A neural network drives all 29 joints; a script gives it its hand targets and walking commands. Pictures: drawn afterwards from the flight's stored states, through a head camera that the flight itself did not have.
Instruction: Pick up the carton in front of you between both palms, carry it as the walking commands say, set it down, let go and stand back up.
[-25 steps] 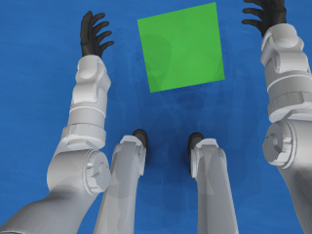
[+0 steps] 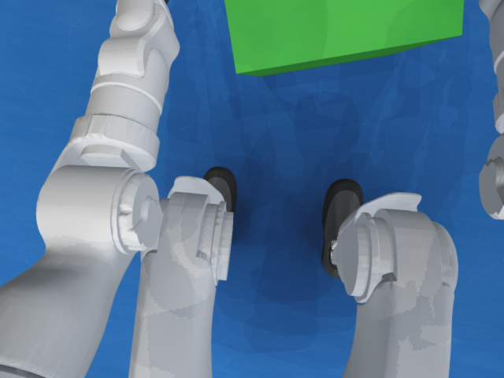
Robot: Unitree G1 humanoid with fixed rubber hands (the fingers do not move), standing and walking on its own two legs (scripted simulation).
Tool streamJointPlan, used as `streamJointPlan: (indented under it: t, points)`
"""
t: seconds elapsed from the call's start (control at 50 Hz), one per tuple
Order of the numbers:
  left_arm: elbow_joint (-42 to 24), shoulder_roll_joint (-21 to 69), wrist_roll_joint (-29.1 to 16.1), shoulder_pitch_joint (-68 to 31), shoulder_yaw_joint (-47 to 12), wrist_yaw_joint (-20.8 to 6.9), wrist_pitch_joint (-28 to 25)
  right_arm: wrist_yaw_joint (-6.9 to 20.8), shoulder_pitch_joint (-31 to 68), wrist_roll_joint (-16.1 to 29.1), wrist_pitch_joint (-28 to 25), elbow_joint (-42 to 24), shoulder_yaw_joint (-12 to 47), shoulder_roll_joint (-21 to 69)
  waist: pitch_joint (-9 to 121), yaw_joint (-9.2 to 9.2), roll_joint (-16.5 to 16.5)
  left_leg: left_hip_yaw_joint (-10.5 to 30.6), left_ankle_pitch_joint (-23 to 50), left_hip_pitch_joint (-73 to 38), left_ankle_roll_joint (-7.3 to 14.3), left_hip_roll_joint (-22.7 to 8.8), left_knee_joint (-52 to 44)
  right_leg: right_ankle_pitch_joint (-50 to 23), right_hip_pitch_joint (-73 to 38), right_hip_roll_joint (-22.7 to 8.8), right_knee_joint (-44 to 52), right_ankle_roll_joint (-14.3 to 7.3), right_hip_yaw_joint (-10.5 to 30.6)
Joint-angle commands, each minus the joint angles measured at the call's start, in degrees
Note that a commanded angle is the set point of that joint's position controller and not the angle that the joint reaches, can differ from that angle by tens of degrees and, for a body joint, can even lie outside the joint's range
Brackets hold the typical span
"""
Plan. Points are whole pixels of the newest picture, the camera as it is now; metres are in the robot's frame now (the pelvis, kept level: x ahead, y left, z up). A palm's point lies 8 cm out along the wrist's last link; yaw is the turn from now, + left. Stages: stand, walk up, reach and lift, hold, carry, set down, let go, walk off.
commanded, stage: reach and lift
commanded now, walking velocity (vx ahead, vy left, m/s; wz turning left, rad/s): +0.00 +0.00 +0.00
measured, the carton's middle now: out of the picture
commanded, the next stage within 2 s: none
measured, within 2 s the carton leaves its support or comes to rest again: leaves its support in 0.78 s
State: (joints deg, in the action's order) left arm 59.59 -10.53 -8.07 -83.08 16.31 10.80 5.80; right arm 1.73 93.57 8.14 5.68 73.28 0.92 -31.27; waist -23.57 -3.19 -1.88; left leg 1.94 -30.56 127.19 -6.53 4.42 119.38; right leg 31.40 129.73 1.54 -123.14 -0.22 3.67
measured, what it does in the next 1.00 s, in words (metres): stands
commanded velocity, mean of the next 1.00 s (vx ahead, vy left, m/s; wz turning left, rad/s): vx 0.00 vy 0.00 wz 0.00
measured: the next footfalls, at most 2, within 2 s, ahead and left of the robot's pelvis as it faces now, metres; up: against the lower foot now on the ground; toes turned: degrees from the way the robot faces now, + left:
none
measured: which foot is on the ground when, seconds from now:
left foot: down 0.00-1.00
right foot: down 0.00-1.00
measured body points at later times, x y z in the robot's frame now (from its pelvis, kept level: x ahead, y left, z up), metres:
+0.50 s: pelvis +0.00 +0.01 -0.01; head +0.38 -0.04 +0.23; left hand +0.56 +0.12 -0.19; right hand +0.58 -0.20 -0.20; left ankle +0.13 +0.14 -0.35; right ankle +0.11 -0.12 -0.35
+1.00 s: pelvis +0.02 +0.01 +0.00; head +0.34 -0.06 +0.29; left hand +0.55 +0.10 -0.12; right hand +0.56 -0.20 -0.14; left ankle +0.13 +0.15 -0.35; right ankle +0.11 -0.12 -0.35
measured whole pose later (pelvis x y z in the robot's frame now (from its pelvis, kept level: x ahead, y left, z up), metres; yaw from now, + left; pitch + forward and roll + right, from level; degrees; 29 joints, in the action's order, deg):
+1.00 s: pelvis +0.02 +0.01 +0.00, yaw -3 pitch +40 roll +4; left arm 38.5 0.4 -3.1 -66.5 26.3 12.0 12.2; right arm -3.1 76.2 3.1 17.7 52.4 -2.6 -18.0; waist -7.8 -1.3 -4.4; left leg 4.8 -34.1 128.3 -7.2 8.0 122.1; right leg 33.6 130.6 4.4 -124.2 2.0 4.2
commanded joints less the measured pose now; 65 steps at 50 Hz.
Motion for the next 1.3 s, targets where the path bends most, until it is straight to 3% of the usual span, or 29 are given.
streamJointPlan:
  t: [0.0,0.06,0.12,0.22,0.32,0.4,0.46,0.52,0.56,0.6,0.66,0.78,0.88,0.96,1.04,1.1,1.16,1.28]
  points:
    - [-6.97,-6.21,-2.82,-12.86,-2.66,0.27,-4.0,-2.19,18.12,2.29,-3.61,-8.09,0.36,-7.46,74.65,0.53,6.22,-7.93,19.87,-31.13,1.39,-1.36,-1.63,-21.56,-39.72,-2.1,7.63,0.7,-0.84]
    - [-3.64,-5.21,-4.57,-8.16,-4.24,-0.26,-4.2,-3.05,14.02,2.14,-3.73,-8.08,2.01,-4.08,76.55,1.55,8.9,-8.45,22.28,-28.6,1.57,-0.83,-0.73,-27.94,-45.89,-2.06,6.93,1.28,-0.88]
    - [-4.86,-5.24,-4.54,-5.31,-4.44,0.04,-4.58,-3.04,11.23,2.32,-3.78,-9.3,1.77,-2.47,77.6,0.66,9.75,-8.44,22.99,-27.28,1.79,-0.2,-1.02,-29.47,-47.04,-1.71,6.34,1.48,-0.92]
    - [-3.33,-4.98,-3.41,-4.23,-3.23,0.73,-4.65,-2.62,9.64,1.82,-3.49,-8.77,0.93,-1.79,72.92,-0.03,8.67,-7.54,22.41,-26.59,2.02,0.18,-1.86,-24.59,-39.17,-1.61,6.73,1.51,-1.23]
    - [-4.06,-3.69,-3.36,-8.46,-3.4,0.54,-4.16,-2.07,11.72,1.38,-3.0,-7.69,0.9,-0.97,67.64,1.22,8.13,-6.99,17.12,-26.55,2.17,0.29,-3.02,-16.25,-32.78,-1.91,8.21,1.22,-1.92]
    - [-4.64,2.29,-4.09,-13.83,-6.05,0.04,-3.74,-1.1,15.88,2.3,-2.81,-7.49,3.24,3.31,66.65,2.5,6.18,-6.93,14.31,-30.25,2.36,1.02,-3.95,-11.41,-31.03,-1.42,9.01,0.4,-2.52]
    - [-3.54,16.64,-2.09,-20.73,-6.98,-2.52,-2.54,2.2,22.14,1.88,-1.77,-7.22,6.07,18.75,65.31,2.33,5.57,-6.96,11.82,-31.58,2.58,2.43,-4.13,-8.84,-30.41,-0.36,9.06,-0.11,-2.83]
    - [-3.34,36.67,5.44,-25.83,-3.94,-8.18,0.94,8.93,25.83,-3.03,0.73,-8.0,5.73,41.71,60.39,0.88,5.98,-7.85,10.29,-31.38,2.24,4.14,-3.33,-7.39,-27.1,1.45,8.74,0.23,-3.34]
    - [-4.56,46.05,7.6,-27.42,-4.65,-12.22,2.89,12.39,25.97,-3.96,2.15,-11.03,4.71,51.03,57.9,1.82,6.27,-8.43,10.12,-27.67,3.14,4.61,-2.82,-7.98,-25.14,2.08,8.72,0.33,-4.1]
    - [-6.39,51.16,7.33,-27.74,-5.59,-14.81,3.96,13.88,21.77,-4.45,3.06,-12.44,2.96,56.15,59.82,3.45,5.15,-8.6,11.83,-26.81,3.84,5.0,-1.89,-11.12,-25.27,2.88,8.06,0.13,-4.72]
    - [-9.16,55.53,5.87,-27.39,-6.67,-16.19,4.73,14.41,20.05,-3.53,3.48,-16.42,3.2,60.04,65.0,3.83,4.46,-8.44,16.26,-27.08,4.13,5.23,-0.91,-17.24,-27.07,3.26,6.7,-0.16,-4.97]
    - [-13.32,63.36,0.89,-25.26,-14.12,-15.55,5.67,12.28,23.42,1.39,3.56,-29.72,10.82,66.84,86.44,2.73,6.65,-9.47,25.61,-30.36,3.84,5.78,-0.44,-32.63,-45.03,3.87,6.36,0.4,-5.4]
    - [-24.1,67.55,-1.23,-26.64,-22.05,-15.11,8.07,9.35,23.62,3.71,6.18,-42.97,15.6,74.45,108.15,3.65,10.69,-10.62,25.86,-26.4,3.08,6.4,-3.19,-42.74,-64.98,4.94,7.94,1.42,-5.6]
    - [-28.97,66.48,1.09,-27.12,-23.89,-15.03,10.46,8.11,15.93,0.23,9.79,-39.38,14.25,79.34,104.39,3.83,10.04,-10.21,19.93,-27.48,3.43,6.49,-8.24,-31.3,-59.23,6.1,14.32,1.89,-6.88]
    - [-19.53,65.23,9.18,-19.93,-14.46,-16.2,12.83,9.17,9.48,-6.64,12.09,-28.39,6.27,80.38,83.95,1.26,9.11,-10.04,6.86,-24.0,3.87,6.36,-14.85,-12.38,-44.83,6.69,21.68,1.75,-7.63]
    - [-13.75,66.29,14.2,-17.79,-7.65,-17.16,14.07,10.56,10.86,-10.55,12.72,-24.95,0.64,80.01,77.14,-0.14,8.35,-9.64,2.06,-25.43,4.42,6.6,-18.97,-3.08,-38.8,6.93,25.5,1.34,-8.15]
    - [-12.47,68.03,15.87,-18.67,-6.01,-17.68,14.23,11.39,13.43,-12.46,12.47,-25.27,-2.29,79.69,78.46,0.17,7.64,-8.6,1.51,-29.68,4.76,6.63,-22.53,-1.4,-38.4,7.13,28.01,0.68,-8.43]
    - [-15.64,71.85,13.38,-21.51,-11.27,-18.33,14.1,12.05,11.7,-13.71,12.1,-25.69,-4.37,80.41,86.9,3.87,3.72,-7.86,3.55,-38.62,3.44,6.73,-27.35,-5.29,-44.16,7.57,31.81,-0.17,-9.01]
